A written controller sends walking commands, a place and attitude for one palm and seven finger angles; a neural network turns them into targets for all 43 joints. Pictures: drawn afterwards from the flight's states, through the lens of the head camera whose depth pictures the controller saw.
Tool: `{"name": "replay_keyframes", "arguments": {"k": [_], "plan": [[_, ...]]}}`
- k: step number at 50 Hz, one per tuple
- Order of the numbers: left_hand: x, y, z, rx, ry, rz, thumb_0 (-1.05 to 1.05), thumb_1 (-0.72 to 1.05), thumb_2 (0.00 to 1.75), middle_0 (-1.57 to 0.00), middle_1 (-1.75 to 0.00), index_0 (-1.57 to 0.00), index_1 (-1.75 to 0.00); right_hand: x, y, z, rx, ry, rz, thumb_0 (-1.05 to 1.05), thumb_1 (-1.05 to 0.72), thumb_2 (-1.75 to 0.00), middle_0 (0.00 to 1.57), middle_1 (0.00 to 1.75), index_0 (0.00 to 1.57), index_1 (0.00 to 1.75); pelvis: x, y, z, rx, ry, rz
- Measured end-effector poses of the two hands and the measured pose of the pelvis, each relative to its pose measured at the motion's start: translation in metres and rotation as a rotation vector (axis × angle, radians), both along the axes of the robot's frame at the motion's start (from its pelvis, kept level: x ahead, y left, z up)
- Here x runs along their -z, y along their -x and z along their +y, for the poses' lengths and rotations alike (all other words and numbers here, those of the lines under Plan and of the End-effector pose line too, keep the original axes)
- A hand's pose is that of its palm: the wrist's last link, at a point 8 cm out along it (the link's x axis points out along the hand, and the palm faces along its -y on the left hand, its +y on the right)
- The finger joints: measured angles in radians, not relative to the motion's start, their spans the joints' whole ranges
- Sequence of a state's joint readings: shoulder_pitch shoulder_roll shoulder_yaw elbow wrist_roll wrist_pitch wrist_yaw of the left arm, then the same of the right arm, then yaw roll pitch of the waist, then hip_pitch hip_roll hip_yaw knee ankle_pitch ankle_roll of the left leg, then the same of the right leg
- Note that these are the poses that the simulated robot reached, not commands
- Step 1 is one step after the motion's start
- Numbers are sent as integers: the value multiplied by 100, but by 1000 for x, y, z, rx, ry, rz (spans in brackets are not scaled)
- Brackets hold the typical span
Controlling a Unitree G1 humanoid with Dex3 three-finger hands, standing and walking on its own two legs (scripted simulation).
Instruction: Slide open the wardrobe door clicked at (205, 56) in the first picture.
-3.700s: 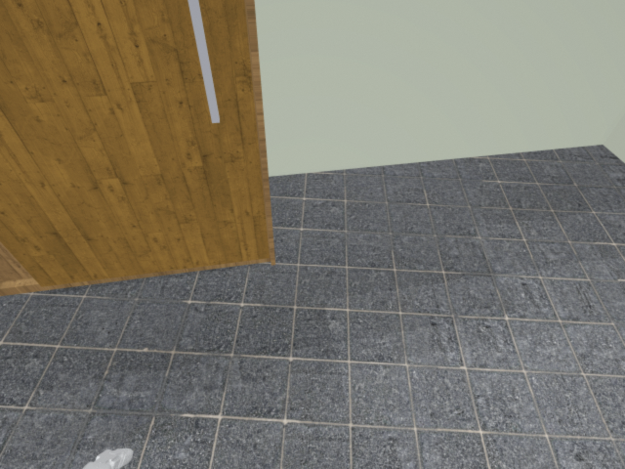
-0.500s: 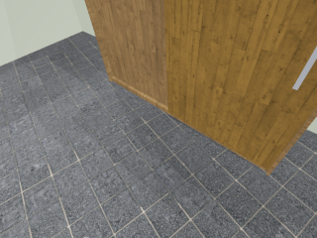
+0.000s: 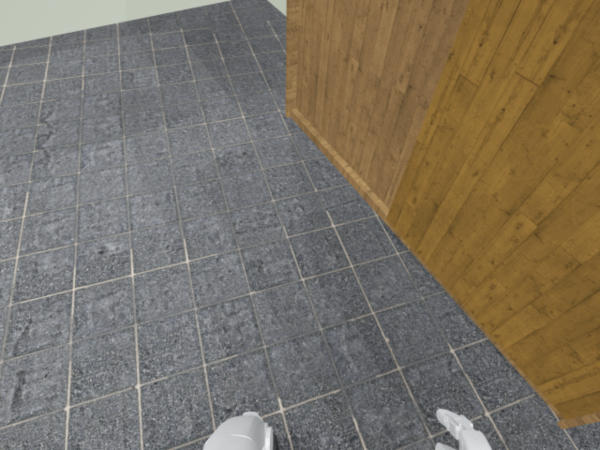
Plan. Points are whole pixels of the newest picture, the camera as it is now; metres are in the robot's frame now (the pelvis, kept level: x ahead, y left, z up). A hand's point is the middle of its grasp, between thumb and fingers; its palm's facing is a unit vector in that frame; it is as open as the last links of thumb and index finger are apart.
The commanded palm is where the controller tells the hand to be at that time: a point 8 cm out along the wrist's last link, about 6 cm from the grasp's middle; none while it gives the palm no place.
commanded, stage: turn to face it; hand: right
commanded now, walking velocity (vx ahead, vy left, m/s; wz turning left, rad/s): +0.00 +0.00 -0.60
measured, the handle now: out of the picture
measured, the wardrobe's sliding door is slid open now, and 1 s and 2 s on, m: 0.00 0.00 0.00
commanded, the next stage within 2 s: take the last steps up to it in 1.40 s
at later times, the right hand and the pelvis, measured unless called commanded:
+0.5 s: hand out of the picture +0.01 -0.27 -0.16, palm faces +0.31 +0.93 -0.21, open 7.4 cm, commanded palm none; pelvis +0.02 -0.06 +0.03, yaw -15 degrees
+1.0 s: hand out of the picture +0.03 -0.26 -0.12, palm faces +0.51 +0.83 -0.23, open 7.4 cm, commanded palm none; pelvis +0.00 -0.02 +0.03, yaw -32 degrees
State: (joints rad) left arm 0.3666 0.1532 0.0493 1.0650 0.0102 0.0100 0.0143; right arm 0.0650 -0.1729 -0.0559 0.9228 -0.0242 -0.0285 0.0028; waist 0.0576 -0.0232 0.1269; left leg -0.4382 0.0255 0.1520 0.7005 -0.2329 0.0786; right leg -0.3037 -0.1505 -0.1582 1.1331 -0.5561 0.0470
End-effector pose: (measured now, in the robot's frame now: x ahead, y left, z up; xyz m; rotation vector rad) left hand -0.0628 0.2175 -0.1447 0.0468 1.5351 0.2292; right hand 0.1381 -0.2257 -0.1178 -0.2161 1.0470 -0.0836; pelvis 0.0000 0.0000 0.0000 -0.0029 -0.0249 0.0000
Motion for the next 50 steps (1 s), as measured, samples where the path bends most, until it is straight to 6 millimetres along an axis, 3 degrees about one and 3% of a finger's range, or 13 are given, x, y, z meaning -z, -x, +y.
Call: {"name": "replay_keyframes", "arguments": {"k": [5,9,13,18,24,31,40,50], "plan": [[-11,-67,9,54,-27,-137,0,91,89,-20,-30,-20,-30,-7,3,11,23,-21,26,1,-91,-89,20,30,20,30,-13,-14,1,25,-17,0],[-22,-108,5,129,-31,-200,0,92,89,-20,-30,-20,-30,-6,13,10,90,-62,26,1,-91,-89,20,30,20,30,-17,-20,-4,75,-28,3],[-32,-139,-3,222,-52,-220,0,92,89,-20,-30,-20,-30,1,33,-9,183,-83,23,0,-91,-89,21,30,20,30,-17,-21,-14,134,-40,8],[-38,-172,-21,330,-94,-267,0,92,89,-20,-30,-20,-30,23,81,-48,303,-88,90,0,-91,-89,21,30,20,30,-8,-18,-36,202,-53,16],[-56,-186,-43,399,-113,-283,0,92,89,-20,-30,-20,-30,14,137,-87,389,-50,231,1,-91,-89,20,30,20,30,-23,-16,-54,250,-70,30],[-65,-196,-59,464,-103,-270,0,91,89,-20,-30,-20,-30,-2,168,-110,477,-14,249,1,-91,-89,20,30,20,30,-34,-15,-63,316,-79,32],[-61,-208,-55,535,-85,-271,0,91,89,-20,-30,-21,-30,-9,159,-103,540,-10,156,1,-91,-89,20,30,20,30,-33,-8,-53,424,-64,29],[-45,-226,-25,616,-47,-261,0,91,89,-20,-30,-20,-30,-27,140,-67,591,15,16,1,-91,-89,20,30,20,30,-28,-3,-15,551,-44,33]]}}
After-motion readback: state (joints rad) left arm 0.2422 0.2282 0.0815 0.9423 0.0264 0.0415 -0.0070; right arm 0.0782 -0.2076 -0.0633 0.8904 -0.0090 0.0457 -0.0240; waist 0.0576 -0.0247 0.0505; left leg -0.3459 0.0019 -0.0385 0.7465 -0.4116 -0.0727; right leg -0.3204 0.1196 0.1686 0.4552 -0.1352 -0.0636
